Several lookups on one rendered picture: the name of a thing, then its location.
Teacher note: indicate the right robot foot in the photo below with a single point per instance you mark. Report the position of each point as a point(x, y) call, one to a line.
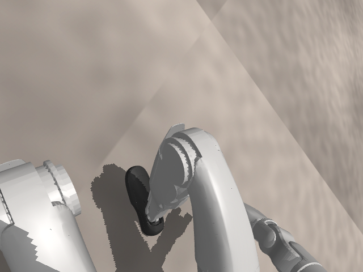
point(137, 185)

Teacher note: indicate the right robot hand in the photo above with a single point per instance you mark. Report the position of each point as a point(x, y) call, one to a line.
point(253, 214)

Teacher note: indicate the right robot arm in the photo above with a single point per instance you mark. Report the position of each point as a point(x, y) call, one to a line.
point(284, 252)

